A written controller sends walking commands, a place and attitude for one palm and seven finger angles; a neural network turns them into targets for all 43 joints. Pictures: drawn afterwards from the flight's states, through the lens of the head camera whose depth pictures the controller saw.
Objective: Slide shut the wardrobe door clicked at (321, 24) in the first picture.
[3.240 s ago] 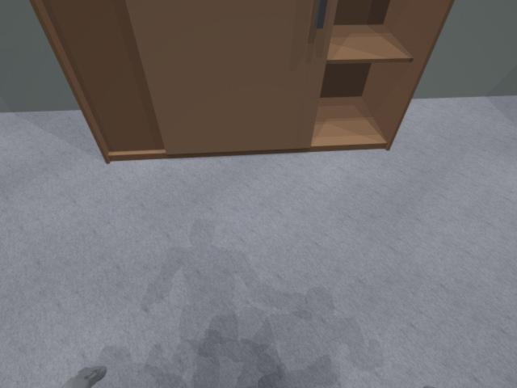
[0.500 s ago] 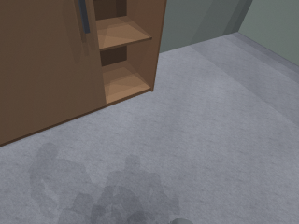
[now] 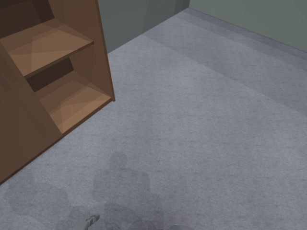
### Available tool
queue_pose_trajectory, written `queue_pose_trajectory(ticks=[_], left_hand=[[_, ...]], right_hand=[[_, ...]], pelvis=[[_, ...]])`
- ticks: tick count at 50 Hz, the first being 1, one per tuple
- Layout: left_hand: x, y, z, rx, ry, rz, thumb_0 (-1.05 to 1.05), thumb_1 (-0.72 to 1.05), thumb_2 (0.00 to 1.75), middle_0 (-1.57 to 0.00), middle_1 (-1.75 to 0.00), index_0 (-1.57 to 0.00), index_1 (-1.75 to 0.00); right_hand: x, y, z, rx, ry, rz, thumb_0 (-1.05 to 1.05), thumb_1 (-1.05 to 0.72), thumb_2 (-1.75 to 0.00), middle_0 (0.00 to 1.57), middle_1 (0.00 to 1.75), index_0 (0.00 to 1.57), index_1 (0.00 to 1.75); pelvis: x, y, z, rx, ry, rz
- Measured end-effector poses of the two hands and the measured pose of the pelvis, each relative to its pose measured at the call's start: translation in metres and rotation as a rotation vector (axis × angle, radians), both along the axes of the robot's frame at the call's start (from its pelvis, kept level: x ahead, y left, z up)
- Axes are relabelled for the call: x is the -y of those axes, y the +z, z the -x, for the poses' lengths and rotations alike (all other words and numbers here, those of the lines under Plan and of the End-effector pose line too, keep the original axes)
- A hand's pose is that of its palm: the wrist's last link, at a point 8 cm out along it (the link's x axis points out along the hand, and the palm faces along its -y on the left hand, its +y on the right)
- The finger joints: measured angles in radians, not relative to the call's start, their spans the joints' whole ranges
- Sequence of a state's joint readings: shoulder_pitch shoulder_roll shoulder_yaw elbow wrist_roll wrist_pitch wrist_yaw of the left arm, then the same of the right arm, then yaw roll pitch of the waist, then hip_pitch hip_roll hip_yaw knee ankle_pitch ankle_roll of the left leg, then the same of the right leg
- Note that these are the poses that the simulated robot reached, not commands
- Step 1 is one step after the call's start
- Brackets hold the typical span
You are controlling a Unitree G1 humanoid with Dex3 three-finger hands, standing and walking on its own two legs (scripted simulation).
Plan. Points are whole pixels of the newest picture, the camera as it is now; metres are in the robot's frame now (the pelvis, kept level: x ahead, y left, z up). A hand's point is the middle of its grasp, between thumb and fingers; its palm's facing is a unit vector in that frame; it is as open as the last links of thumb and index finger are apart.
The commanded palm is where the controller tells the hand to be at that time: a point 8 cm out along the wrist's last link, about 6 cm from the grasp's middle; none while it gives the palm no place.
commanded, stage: walk to a spot facing it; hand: left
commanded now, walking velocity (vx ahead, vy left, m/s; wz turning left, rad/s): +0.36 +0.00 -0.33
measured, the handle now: out of the picture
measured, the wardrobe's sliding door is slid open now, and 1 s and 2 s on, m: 0.48 0.48 0.48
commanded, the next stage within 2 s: turn to face it in 0.48 s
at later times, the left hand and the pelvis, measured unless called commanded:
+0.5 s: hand (81, 218) +0.18 +0.21 -0.18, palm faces -0.02 -0.99 -0.16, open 7.3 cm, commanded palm none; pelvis +0.24 +0.03 +0.00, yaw -9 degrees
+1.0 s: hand (110, 133) +0.45 +0.15 -0.13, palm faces -0.06 -0.97 -0.22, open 7.3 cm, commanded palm none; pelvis +0.33 +0.00 +0.02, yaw -3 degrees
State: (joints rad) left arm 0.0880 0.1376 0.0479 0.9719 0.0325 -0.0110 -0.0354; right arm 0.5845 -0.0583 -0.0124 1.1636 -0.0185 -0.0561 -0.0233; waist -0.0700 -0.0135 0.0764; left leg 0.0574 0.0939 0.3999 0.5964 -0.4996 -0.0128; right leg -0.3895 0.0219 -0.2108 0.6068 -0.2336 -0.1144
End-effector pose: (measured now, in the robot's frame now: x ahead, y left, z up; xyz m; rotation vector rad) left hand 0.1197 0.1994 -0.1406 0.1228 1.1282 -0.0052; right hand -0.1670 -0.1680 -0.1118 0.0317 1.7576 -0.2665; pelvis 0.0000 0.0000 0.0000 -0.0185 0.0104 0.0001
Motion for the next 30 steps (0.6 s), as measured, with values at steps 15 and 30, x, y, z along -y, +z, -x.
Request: queue_pose_trajectory(ticks=[15, 30], left_hand=[[-0.05, 0.028, -0.034, -0.196, 0.064, -0.165, -0.01, 0.93, 0.9, -0.19, -0.3, -0.2, -0.3], [-0.07, -0.002, -0.145, -0.347, 0.015, -0.071, 0.01, 0.91, 0.9, -0.19, -0.3, -0.2, -0.3]], right_hand=[[0.081, -0.002, -0.354, 0.58, 0.121, 0.147, 0.02, -0.94, -0.9, 0.2, 0.3, 0.2, 0.3], [0.024, 0.007, -0.501, 0.659, 0.123, 0.17, 0.0, -0.91, -0.9, 0.2, 0.3, 0.2, 0.3]], pelvis=[[-0.002, 0.019, -0.138, 0.008, -0.095, -0.007], [-0.041, 0.011, -0.271, 0.06, -0.215, 0.003]])
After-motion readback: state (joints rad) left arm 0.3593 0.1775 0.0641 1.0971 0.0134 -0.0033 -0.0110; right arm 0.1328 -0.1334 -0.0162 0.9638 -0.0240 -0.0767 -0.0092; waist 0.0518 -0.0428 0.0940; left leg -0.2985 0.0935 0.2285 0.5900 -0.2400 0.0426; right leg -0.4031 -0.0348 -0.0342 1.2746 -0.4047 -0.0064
